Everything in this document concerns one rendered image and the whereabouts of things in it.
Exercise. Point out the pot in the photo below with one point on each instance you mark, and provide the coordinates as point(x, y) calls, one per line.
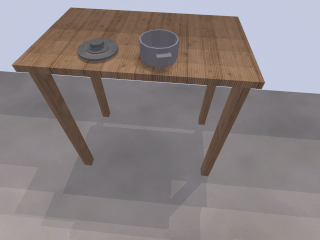
point(158, 47)

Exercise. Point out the knob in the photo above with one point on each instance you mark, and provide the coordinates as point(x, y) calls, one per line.
point(96, 43)

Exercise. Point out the lid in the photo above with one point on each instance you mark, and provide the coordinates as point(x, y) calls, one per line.
point(108, 50)

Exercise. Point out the table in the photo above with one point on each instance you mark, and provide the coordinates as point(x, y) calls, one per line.
point(213, 51)

